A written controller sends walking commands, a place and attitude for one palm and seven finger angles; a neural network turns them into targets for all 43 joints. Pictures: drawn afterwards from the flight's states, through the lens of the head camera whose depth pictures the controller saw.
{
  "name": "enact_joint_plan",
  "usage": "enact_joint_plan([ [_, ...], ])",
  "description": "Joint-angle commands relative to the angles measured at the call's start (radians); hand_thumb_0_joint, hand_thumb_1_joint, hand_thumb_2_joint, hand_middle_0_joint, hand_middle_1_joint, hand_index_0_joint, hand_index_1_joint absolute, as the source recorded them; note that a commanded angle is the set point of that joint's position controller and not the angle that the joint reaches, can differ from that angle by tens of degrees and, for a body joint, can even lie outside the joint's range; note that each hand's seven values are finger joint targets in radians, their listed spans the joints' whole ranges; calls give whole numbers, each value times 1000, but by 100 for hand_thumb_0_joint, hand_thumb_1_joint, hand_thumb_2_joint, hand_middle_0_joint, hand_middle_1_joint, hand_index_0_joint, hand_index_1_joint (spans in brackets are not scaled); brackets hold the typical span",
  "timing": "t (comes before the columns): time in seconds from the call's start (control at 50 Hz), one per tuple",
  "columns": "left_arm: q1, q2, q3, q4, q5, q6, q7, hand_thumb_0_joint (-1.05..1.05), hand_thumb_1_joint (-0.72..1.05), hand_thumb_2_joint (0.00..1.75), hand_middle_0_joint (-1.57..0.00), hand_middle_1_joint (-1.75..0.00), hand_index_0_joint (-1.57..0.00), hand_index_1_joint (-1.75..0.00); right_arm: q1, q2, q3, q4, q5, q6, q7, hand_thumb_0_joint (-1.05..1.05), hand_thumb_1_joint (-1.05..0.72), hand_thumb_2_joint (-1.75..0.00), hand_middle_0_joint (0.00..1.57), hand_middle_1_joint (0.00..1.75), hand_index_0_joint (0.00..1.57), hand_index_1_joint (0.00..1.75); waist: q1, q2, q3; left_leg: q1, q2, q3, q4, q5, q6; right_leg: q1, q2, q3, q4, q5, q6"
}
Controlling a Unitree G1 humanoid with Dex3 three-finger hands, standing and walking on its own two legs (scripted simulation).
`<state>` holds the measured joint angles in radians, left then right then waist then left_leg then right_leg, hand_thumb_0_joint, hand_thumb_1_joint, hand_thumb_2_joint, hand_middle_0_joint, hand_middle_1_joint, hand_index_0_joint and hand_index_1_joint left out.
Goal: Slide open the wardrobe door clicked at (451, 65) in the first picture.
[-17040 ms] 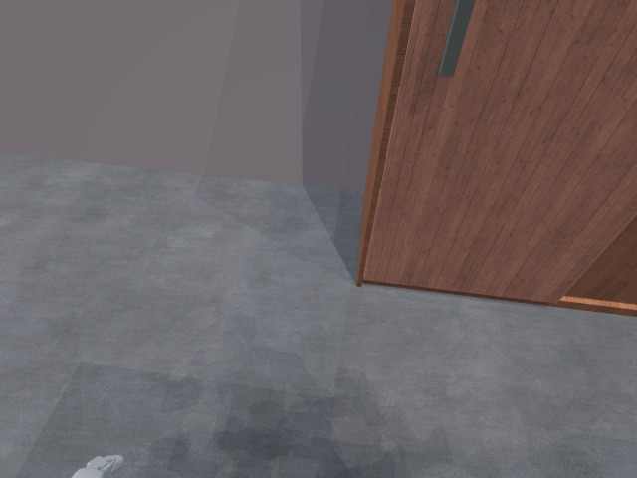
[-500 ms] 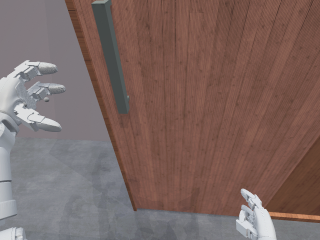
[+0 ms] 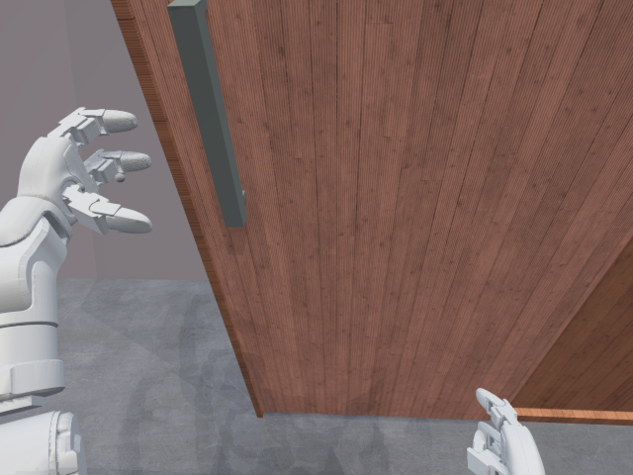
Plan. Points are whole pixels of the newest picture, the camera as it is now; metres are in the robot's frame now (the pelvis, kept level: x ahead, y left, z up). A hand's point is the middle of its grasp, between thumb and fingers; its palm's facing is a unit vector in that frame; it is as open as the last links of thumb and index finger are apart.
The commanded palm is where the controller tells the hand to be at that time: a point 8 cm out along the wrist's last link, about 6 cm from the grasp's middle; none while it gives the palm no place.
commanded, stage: move the hooked fingers beside the handle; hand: left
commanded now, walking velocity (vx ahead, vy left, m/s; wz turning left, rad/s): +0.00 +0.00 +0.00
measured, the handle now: (220, 125) +0.46 +0.16 +0.25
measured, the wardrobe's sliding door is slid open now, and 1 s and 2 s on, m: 0.00 0.00 0.00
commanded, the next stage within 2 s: feel for the door with the fingertips in 1.42 s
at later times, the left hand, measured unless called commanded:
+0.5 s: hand (146, 164) +0.38 +0.23 +0.24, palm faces +0.09 -1.00 -0.03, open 14.0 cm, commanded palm +0.36 +0.28 +0.24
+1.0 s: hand (150, 160) +0.39 +0.23 +0.24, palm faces +0.10 -0.99 -0.04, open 14.0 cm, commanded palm +0.36 +0.27 +0.24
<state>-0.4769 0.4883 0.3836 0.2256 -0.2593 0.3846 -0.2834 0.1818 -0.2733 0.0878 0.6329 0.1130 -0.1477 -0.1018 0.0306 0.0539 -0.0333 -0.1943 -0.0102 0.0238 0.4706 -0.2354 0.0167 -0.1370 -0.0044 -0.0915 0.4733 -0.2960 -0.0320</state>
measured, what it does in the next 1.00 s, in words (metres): stands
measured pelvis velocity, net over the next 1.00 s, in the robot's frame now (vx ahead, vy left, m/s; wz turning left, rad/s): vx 0.01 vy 0.00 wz -0.02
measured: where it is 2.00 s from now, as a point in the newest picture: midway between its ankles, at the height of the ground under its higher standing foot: outside the picture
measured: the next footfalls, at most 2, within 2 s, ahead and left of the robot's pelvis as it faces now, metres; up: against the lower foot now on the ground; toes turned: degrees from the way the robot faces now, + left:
none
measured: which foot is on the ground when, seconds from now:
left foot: down 0.00-1.00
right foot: down 0.00-1.00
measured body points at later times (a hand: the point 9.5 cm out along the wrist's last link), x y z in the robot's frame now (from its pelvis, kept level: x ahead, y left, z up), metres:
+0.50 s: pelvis +0.00 +0.00 +0.00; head -0.02 -0.02 +0.45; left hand +0.37 +0.28 +0.25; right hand +0.17 -0.24 -0.08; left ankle +0.01 +0.11 -0.74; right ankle -0.02 -0.09 -0.74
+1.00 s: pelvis +0.01 +0.00 +0.00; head -0.02 -0.02 +0.45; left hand +0.38 +0.28 +0.25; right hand +0.16 -0.25 -0.09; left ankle +0.01 +0.11 -0.74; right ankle -0.02 -0.09 -0.74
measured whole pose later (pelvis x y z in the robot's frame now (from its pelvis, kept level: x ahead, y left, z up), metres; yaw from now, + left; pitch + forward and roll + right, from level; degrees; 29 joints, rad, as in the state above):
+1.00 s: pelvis +0.01 +0.00 +0.00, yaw -1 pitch -1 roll +0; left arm -0.56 0.47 0.38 0.38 -0.23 0.31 -0.24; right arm 0.25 -0.28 0.06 0.64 0.11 -0.08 -0.09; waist 0.00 0.05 -0.04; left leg -0.18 0.00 0.04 0.44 -0.23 0.01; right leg -0.13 0.01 -0.07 0.43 -0.28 -0.03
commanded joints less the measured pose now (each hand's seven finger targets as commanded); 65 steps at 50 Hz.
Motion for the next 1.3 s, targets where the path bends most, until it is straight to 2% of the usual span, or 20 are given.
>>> enact_joint_plan([
  [0.0, -440, 260, 61, -164, -17, -65, 8, 0, -50, 30, -30, -120, -30, -120, -146, -112, -51, -164, -3, -53, -14, 0, -90, -90, 20, 30, 20, 30, -8, -9, -205, 167, 12, -78, -40, 192, 24, -78, -20, 47, -74, 277, 7],
  [0.04, -428, 275, 70, -186, -9, -73, 22, 0, -50, 30, -30, -120, -30, -120, -143, -112, -53, -168, -4, -48, -12, 0, -90, -90, 20, 30, 20, 30, 3, 3, -223, 172, 14, -78, -41, 210, 21, -58, -22, 48, -74, 283, 2],
  [0.06, -471, 248, 43, -213, -7, -79, 25, 0, -50, 30, -30, -120, -30, -120, -151, -109, -51, -171, -4, -49, -12, 0, -90, -90, 20, 30, 20, 30, -5, 49, -239, 188, 10, -75, -41, 217, 22, -60, -24, 52, -71, 292, 1],
  [0.14, -434, 275, 77, -163, -10, -90, 34, 0, -50, 30, -30, -120, -30, -120, -129, -114, -57, -161, -7, -40, -13, 0, -90, -90, 20, 30, 20, 30, -3, -27, -247, 179, 16, -71, -38, 238, 24, -35, -21, 50, -75, 322, 5],
  [0.16, -442, 266, 69, -131, -8, -85, 32, 0, -50, 30, -30, -120, -30, -120, -133, -116, -55, -160, -5, -39, -14, 0, -90, -90, 20, 30, 20, 30, -7, -29, -221, 165, 14, -71, -42, 225, 25, -50, -21, 51, -75, 316, 5],
  [0.18, -475, 287, 76, -121, -4, -86, 33, 0, -50, 30, -30, -120, -30, -120, -126, -118, -56, -155, -5, -36, -15, 0, -90, -90, 20, 30, 20, 30, -10, -13, -226, 164, 13, -70, -45, 216, 25, -51, -22, 52, -77, 306, 5],
  [0.24, -492, 263, 44, -128, 5, -96, 31, 0, -50, 30, -30, -120, -30, -120, -119, -115, -59, -157, -3, -33, -13, 0, -90, -90, 20, 30, 20, 30, -14, 35, -243, 187, 15, -64, -39, 237, 24, -47, -23, 55, -79, 320, 2],
  [0.3, -516, 245, 33, -128, 0, -108, 29, 0, -50, 30, -30, -120, -30, -120, -115, -115, -60, -161, -5, -32, -13, 0, -90, -90, 20, 30, 20, 30, -21, 5, -262, 194, 14, -69, -38, 255, 26, -41, -20, 52, -73, 342, 2],
  [0.38, -537, 208, -2, -75, -2, -108, 31, 0, -50, 30, -30, -120, -30, -120, -110, -114, -58, -149, -2, -24, -14, 0, -90, -90, 20, 30, 20, 30, -30, 0, -216, 182, 15, -68, -46, 218, 26, -73, -18, 52, -85, 307, 3],
  [0.44, -528, 289, 62, -18, 7, -107, 52, 0, -50, 30, -30, -120, -30, -120, -88, -127, -65, -137, -6, -15, -15, 0, -90, -90, 20, 30, 20, 30, -17, -35, -226, 157, 16, -66, -50, 210, 27, -48, -19, 57, -93, 297, 4],
  [0.46, -556, 254, 29, -50, 13, -112, 54, 0, -50, 30, -30, -120, -30, -120, -101, -119, -62, -149, -3, -14, -14, 0, -90, -90, 20, 30, 20, 30, -22, 10, -240, 169, 13, -60, -50, 218, 28, -48, -21, 63, -90, 306, 2],
  [0.52, -606, 233, 5, -30, 17, -128, 59, 0, -50, 30, -30, -120, -30, -120, -89, -116, -63, -144, -5, -12, -14, 0, -90, -90, 20, 30, 20, 30, -35, 14, -253, 185, 13, -61, -45, 227, 29, -53, -19, 62, -87, 317, 2],
  [0.54, -595, 271, 36, -7, 16, -137, 61, 0, -50, 30, -30, -120, -30, -120, -76, -122, -68, -138, -6, -9, -14, 0, -90, -90, 20, 30, 20, 30, -32, -25, -257, 176, 17, -61, -44, 234, 31, -34, -18, 63, -93, 329, 4],
  [0.6, -637, 275, 34, 28, 20, -150, 57, 0, -50, 30, -30, -120, -30, -120, -69, -124, -68, -134, -5, -7, -16, 0, -90, -90, 20, 30, 20, 30, -38, -16, -254, 172, 14, -56, -47, 224, 33, -42, -18, 66, -93, 329, 4],
  [0.74, -564, 272, 44, 17, 20, -163, 50, 0, -50, 30, -30, -120, -30, -120, -61, -124, -74, -153, -6, 0, -7, 0, -90, -90, 20, 30, 20, 30, -18, -8, -273, 176, 18, -57, -50, 269, 32, -7, -18, 62, -87, 368, 1],
  [0.8, -532, 291, 76, -1, 17, -155, 48, 0, -50, 30, -30, -120, -30, -120, -66, -125, -75, -161, -6, 3, -5, 0, -90, -90, 20, 30, 20, 30, -12, -22, -277, 172, 16, -48, -51, 276, 33, 1, -15, 63, -83, 387, 4],
  [0.92, -523, 258, 53, -83, 13, -142, 45, 0, -50, 30, -30, -120, -30, -120, -82, -120, -74, -171, -4, 1, -3, 0, -90, -90, 20, 30, 20, 30, -17, 8, -274, 189, 15, -45, -47, 286, 33, -10, -14, 62, -81, 391, 3],
  [1.06, -506, 253, 51, -87, 4, -118, 47, 0, -50, 30, -30, -120, -30, -120, -92, -121, -70, -164, -3, 5, -7, 0, -90, -90, 20, 30, 20, 30, -22, -3, -236, 180, 15, -51, -52, 246, 32, -34, -12, 62, -95, 348, 3],
  [1.14, -572, 184, -29, -102, 3, -114, 51, 0, -50, 30, -30, -120, -30, -120, -100, -116, -67, -156, -1, 7, -12, 0, -90, -90, 20, 30, 20, 30, -40, 5, -223, 199, 16, -56, -51, 218, 31, -66, -12, 61, -104, 308, 3],
  [1.28, -606, 245, 16, -7, 16, -114, 73, 0, -50, 30, -30, -120, -30, -120, -99, -117, -63, -146, -3, 16, -14, 0, -90, -90, 20, 30, 20, 30, -33, -31, -227, 163, 12, -56, -59, 192, 33, -47, -17, 70, -108, 295, 6],
])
